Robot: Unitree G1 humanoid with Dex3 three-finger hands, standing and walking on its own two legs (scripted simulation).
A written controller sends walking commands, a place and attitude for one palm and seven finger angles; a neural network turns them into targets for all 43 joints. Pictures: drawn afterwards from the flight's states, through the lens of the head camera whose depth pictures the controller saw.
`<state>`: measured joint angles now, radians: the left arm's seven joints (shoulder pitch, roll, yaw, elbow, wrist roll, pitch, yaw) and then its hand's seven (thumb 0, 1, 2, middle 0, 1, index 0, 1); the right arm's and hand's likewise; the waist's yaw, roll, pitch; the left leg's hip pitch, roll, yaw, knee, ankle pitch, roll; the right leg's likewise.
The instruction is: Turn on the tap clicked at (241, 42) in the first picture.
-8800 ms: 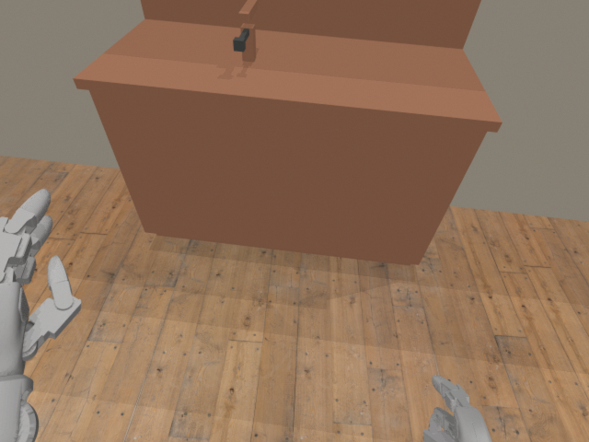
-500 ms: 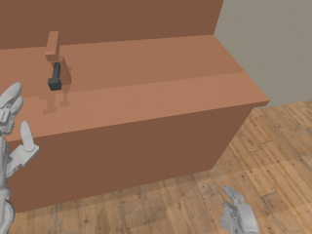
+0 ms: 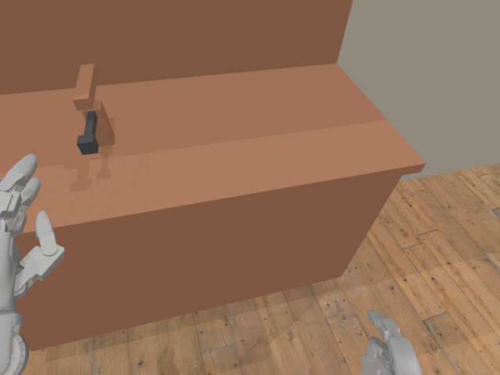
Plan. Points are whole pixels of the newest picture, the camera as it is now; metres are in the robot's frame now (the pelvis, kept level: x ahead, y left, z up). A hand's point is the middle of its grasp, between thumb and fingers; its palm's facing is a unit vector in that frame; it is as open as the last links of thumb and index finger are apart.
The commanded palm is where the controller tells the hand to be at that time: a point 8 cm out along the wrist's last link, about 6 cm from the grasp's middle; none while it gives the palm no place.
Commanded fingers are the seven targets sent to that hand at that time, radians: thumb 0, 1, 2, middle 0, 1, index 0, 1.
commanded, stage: look again from close up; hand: left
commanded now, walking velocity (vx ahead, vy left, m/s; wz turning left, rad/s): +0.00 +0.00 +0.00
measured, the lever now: (88, 144) +0.47 +0.36 +0.08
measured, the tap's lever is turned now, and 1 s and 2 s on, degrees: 0 0 0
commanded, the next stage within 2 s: shuffle to correct the standing spot in 0.10 s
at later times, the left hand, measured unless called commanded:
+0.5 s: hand (73, 231) +0.25 +0.25 +0.15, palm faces +0.42 -0.83 -0.36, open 7.4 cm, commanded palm +0.19 +0.28 +0.17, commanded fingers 0.00 0.90 0.90 -0.20 -0.30 -0.20 -0.30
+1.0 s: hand (103, 160) +0.35 +0.25 +0.17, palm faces +0.35 -0.82 -0.45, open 7.4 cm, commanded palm +0.29 +0.29 +0.17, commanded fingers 0.00 0.90 0.90 -0.20 -0.30 -0.20 -0.30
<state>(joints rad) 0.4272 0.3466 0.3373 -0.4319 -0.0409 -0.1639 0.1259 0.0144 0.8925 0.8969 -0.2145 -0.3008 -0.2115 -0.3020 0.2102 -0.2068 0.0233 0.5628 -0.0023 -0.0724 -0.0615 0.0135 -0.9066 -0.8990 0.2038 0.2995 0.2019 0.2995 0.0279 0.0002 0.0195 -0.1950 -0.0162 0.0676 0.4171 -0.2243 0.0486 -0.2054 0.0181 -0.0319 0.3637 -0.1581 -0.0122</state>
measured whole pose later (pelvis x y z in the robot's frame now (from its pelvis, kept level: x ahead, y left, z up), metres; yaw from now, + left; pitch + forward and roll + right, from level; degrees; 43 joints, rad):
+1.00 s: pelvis +0.11 +0.02 -0.02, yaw -4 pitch +0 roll +1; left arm 0.40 0.39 0.40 -0.51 -0.03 -0.21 0.13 0.02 0.89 0.90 -0.21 -0.30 -0.21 -0.30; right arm 0.20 -0.14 0.03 0.59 0.02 -0.12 -0.01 0.01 -0.91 -0.90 0.20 0.30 0.20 0.30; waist 0.01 -0.01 0.08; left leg -0.28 0.03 0.10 0.59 -0.30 0.01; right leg -0.44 -0.03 -0.06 0.88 -0.40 0.00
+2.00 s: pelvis +0.14 +0.08 -0.01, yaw -6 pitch -2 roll -1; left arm 0.43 0.35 0.29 -0.52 -0.03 -0.22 0.08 0.02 0.90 0.90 -0.21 -0.30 -0.21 -0.30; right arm 0.19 -0.22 -0.02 0.56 0.02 -0.15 -0.01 0.01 -0.91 -0.90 0.20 0.30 0.20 0.30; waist -0.01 -0.03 0.08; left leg -0.30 0.01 0.07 0.52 -0.18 0.04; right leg -0.23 0.00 0.01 0.49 -0.23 0.01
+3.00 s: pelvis +0.19 +0.08 +0.00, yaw -3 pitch +0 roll -1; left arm 0.44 0.38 0.37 -0.49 -0.03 -0.20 0.10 0.01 0.89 0.90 -0.21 -0.30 -0.21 -0.30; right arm 0.19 -0.19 0.01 0.58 0.02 -0.12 -0.03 0.01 -0.91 -0.90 0.20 0.30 0.20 0.30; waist 0.01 -0.02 0.05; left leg -0.25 -0.02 0.04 0.45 -0.19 0.05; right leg -0.13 0.02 0.04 0.38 -0.25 0.02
